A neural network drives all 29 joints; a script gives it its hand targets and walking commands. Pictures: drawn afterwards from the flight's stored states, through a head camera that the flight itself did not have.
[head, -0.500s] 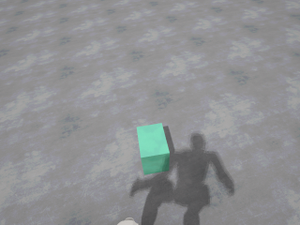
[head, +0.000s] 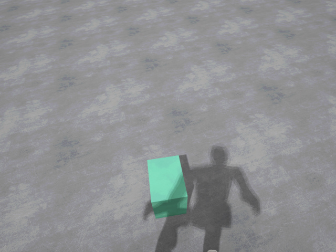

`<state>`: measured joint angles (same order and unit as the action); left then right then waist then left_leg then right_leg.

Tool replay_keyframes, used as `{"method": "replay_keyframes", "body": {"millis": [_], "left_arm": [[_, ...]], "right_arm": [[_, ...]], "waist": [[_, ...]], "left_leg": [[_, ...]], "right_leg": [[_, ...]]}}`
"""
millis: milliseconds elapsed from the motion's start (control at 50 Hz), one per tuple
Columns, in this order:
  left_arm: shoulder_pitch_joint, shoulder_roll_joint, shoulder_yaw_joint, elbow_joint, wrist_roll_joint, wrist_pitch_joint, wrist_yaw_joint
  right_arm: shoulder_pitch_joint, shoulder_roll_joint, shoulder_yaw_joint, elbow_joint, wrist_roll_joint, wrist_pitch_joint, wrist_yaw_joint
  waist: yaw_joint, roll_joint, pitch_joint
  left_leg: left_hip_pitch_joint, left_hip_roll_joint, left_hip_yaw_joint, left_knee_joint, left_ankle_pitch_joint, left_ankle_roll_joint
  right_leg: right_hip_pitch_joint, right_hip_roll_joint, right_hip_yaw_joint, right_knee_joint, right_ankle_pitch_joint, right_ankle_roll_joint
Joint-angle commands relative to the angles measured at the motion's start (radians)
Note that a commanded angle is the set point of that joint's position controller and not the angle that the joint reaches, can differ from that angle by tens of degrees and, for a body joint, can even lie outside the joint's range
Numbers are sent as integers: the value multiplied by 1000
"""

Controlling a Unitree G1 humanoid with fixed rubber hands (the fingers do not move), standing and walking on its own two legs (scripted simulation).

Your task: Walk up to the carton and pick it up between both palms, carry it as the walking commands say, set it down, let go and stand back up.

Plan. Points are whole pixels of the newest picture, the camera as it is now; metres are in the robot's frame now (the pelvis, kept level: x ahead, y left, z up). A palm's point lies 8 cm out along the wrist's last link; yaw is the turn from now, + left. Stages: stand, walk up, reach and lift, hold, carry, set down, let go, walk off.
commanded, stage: walk up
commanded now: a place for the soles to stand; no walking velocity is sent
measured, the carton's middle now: (167, 187) +0.57 +0.07 -0.63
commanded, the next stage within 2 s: none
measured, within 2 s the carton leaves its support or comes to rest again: neither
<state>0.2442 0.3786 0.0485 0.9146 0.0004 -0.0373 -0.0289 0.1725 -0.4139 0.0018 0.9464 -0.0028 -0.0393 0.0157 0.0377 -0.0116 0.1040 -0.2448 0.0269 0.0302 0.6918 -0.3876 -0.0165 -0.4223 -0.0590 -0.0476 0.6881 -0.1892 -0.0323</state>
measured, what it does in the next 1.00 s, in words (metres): stands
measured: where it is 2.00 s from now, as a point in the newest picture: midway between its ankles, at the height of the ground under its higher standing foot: outside the picture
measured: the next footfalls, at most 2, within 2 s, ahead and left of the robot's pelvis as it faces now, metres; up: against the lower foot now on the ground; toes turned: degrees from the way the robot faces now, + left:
left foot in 1.86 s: +0.17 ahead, +0.20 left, +0.00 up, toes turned +2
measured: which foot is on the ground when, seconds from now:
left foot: down 0.00-1.00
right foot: down 0.00-1.00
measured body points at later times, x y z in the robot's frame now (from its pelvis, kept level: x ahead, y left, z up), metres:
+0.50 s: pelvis +0.00 +0.02 +0.00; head +0.01 +0.01 +0.45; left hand +0.10 +0.33 -0.10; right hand +0.09 -0.29 -0.13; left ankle -0.02 +0.14 -0.72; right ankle +0.10 -0.10 -0.71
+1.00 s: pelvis +0.00 +0.02 +0.01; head +0.02 +0.01 +0.46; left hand +0.09 +0.34 -0.10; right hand +0.09 -0.29 -0.12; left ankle -0.02 +0.14 -0.72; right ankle +0.10 -0.10 -0.72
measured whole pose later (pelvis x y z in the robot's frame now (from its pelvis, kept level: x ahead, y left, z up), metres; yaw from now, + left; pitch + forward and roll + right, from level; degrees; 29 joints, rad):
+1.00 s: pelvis +0.00 +0.02 +0.01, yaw +0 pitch -3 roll +1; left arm 0.12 0.37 0.02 1.02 0.00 -0.02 -0.01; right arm 0.17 -0.41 0.00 1.02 0.00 0.00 0.01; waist 0.04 0.02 0.09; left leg -0.19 0.00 0.02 0.61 -0.36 0.01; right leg -0.35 -0.06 -0.05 0.57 -0.16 0.01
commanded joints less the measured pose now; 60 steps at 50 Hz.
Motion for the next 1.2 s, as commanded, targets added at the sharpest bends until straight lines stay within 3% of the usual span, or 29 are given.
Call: {"method": "replay_keyframes", "body": {"millis": [0, 60, 100, 220, 320, 400, 480, 540, 620, 640, 760, 900, 1020, 1100, 1120, 1140, 1160, 1180], "left_arm": [[-147, 281, 51, -22, 6, -30, 44], [-118, 278, 44, -26, -5, -23, 41], [-125, 271, 39, -17, -4, -18, 43], [-192, 244, 30, -7, -8, -1, 45], [-193, 222, 30, 4, -6, 4, 40], [-221, 227, 31, 15, 0, 4, 36], [-223, 221, 27, 39, 0, 5, 31], [-225, 213, 23, 50, -1, 5, 29], [-235, 218, 17, 63, -2, 1, 31], [-238, 215, 14, 67, -5, 2, 32], [-237, 216, 11, 80, -3, 5, 29], [-238, 215, 11, 78, 0, 5, 30], [-237, 225, 15, 73, 4, 6, 31], [-236, 220, 14, 79, 3, 6, 30], [-133, 294, 50, 51, 21, -14, 21], [-88, 323, 65, 62, 26, -20, 19], [-66, 332, 73, 68, 31, -24, 19], [-81, 357, 82, 62, 37, -25, 19]], "right_arm": [[66, -160, -56, -28, 30, 31, -18], [70, -188, -60, -15, 19, 24, -16], [59, -200, -68, -12, 12, 23, -20], [33, -209, -70, 13, -1, 31, -17], [-38, -223, -68, 8, -6, 25, -11], [-24, -216, -67, 27, -9, 26, -8], [-31, -218, -67, 37, -11, 22, -6], [-46, -224, -67, 32, -10, 16, -7], [-45, -219, -65, 30, -7, 11, -11], [-57, -225, -68, 28, -7, 12, -11], [-66, -215, -64, 30, -5, 15, -12], [-55, -214, -63, 19, -3, 18, -12], [-45, -217, -62, 28, -6, 22, -10], [-46, -214, -59, 30, -7, 21, -11], [25, -258, -81, -5, -24, 16, 15], [25, -274, -89, -6, -27, 21, 28], [23, -268, -91, -6, -35, 27, 34], [74, -241, -95, 1, -32, 33, 40]], "waist": [[-61, -110, -111], [-52, -150, -197], [-45, -129, -243], [-45, -105, -174], [-20, -25, -123], [-31, -36, -77], [-28, -23, -60], [-24, -10, -71], [-29, -3, -108], [-26, 22, -99], [-23, -1, -83], [-28, -15, -97], [-30, -34, -87], [-25, -31, -82], [-13, -34, -151], [-5, -51, -121], [2, -77, -90], [-19, -182, -102]], "left_leg": [[-73, -12, -35, 101, -62, 58], [-55, 18, -33, -34, 133, 61], [-41, 27, -45, -45, 215, 62], [-45, 47, -85, -121, 188, 83], [-150, 101, -185, -219, 118, 106], [-178, 71, -163, -236, 19, 95], [-189, 89, -201, -297, -16, 99], [-174, 102, -214, -315, 46, 95], [-112, 104, -204, -292, 221, 85], [-124, 107, -212, -301, 222, 86], [-129, 108, -206, -313, 227, 81], [-113, 89, -189, -306, 188, 81], [-128, 72, -179, -313, 112, 83], [-116, 71, -176, -309, 149, 80], [-192, 41, -204, -270, -279, 108], [-269, 37, -206, -233, -412, 117], [-321, 14, -161, -156, -391, 111], [-267, -8, -65, 25, -241, 93]], "right_leg": [[136, -268, 294, -318, 71, -150], [241, -220, 213, -247, 119, -109], [269, -224, 201, -193, 185, -112], [167, -169, 155, -210, -52, -80], [197, -83, 117, -204, -172, -35], [186, -111, 152, -266, -263, -39], [196, -79, 131, -256, -263, -20], [226, -66, 114, -248, -188, -13], [251, -70, 92, -204, 1, -13], [254, -64, 81, -202, -1, -10], [274, -71, 74, -216, 37, -14], [276, -88, 95, -235, 24, -23], [262, -99, 118, -270, -95, -27], [254, -96, 115, -264, -61, -27], [329, -97, 120, -267, -470, -68], [325, -132, 177, -304, -630, -74], [322, -180, 247, -367, -717, -86], [276, -270, 329, -466, -735, -120]]}}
